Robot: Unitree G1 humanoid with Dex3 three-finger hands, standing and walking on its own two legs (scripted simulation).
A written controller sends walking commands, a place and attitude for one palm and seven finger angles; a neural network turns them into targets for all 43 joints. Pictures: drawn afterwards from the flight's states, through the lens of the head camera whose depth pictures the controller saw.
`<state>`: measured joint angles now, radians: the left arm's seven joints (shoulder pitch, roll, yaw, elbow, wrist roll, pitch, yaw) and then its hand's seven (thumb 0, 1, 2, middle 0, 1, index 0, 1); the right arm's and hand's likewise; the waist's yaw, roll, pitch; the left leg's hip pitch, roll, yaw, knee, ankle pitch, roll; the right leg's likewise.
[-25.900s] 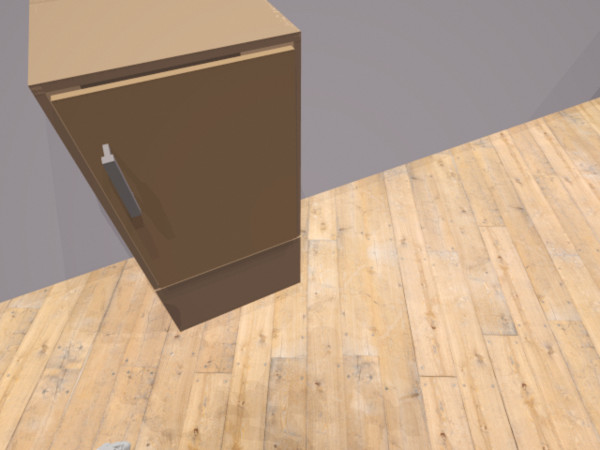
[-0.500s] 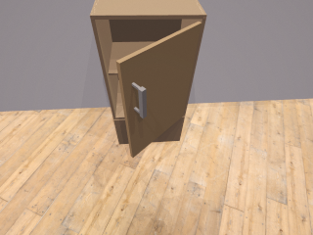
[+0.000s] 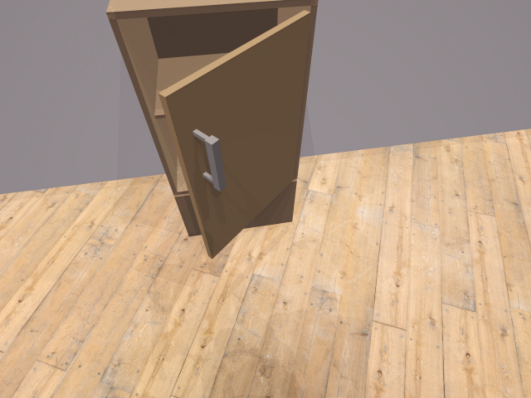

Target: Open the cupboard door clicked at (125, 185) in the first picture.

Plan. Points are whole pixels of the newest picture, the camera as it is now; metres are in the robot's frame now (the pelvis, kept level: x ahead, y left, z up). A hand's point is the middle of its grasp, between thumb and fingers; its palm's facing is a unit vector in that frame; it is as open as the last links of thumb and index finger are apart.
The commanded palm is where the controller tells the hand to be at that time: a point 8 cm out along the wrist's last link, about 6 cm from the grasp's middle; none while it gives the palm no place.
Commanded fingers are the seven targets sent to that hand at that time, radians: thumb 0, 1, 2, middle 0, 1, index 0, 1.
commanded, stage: walk to a spot facing it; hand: left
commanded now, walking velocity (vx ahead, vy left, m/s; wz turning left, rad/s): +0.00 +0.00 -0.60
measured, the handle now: (209, 161) +0.56 +0.15 -0.02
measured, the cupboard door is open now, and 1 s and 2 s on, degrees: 41 41 41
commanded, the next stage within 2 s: none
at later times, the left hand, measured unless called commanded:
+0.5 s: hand out of the picture +0.13 +0.10 -0.16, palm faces -0.24 -0.94 -0.24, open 7.3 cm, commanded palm none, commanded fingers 0.00 0.90 0.90 -0.20 -0.30 -0.20 -0.30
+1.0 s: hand (229, 337) +0.24 +0.09 -0.17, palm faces -0.55 -0.81 -0.22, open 7.4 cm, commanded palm none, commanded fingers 0.00 0.90 0.90 -0.20 -0.30 -0.20 -0.30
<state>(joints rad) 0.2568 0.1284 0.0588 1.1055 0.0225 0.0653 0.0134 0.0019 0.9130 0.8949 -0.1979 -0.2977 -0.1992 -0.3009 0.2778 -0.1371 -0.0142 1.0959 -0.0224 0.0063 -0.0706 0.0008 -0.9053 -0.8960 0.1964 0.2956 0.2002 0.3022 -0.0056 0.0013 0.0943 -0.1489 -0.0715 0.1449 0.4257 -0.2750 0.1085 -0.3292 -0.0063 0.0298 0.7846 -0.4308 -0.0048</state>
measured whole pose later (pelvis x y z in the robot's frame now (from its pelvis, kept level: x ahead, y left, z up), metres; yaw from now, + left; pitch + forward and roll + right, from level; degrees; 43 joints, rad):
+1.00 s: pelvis +0.05 -0.05 +0.01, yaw -34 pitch +2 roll -2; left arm 0.13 0.28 0.09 0.91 0.03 0.08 -0.04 0.00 0.92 0.90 -0.19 -0.30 -0.20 -0.30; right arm 0.25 -0.19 -0.02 0.89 -0.03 0.01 -0.04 0.00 -0.90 -0.90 0.20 0.30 0.20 0.30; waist 0.00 -0.02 0.14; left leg -0.19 0.11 0.16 0.48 -0.31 -0.01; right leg -0.46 -0.04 -0.02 0.94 -0.42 0.06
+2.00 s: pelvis +0.17 -0.26 -0.02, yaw -70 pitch +1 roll +0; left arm 0.03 0.22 0.06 0.89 0.03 0.00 -0.07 0.01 0.92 0.90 -0.19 -0.30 -0.20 -0.30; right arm 0.53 -0.17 -0.01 1.05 -0.02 -0.03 -0.03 0.00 -0.90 -0.90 0.20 0.30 0.20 0.30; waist -0.06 -0.01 0.12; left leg 0.05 0.15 0.33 0.59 -0.51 -0.07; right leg -0.46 0.02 -0.17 0.65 -0.23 -0.10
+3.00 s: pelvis +0.26 -0.73 +0.00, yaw -90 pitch +1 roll -1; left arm 0.06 0.22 0.05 0.95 0.03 -0.01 -0.01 0.00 0.92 0.90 -0.19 -0.30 -0.19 -0.30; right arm 0.45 -0.17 -0.01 1.10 -0.02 -0.05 -0.04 0.00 -0.92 -0.90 0.19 0.30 0.20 0.30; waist -0.07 -0.02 0.08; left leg -0.06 0.03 0.21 0.42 -0.38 0.04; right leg -0.51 -0.05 -0.08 0.71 -0.10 0.00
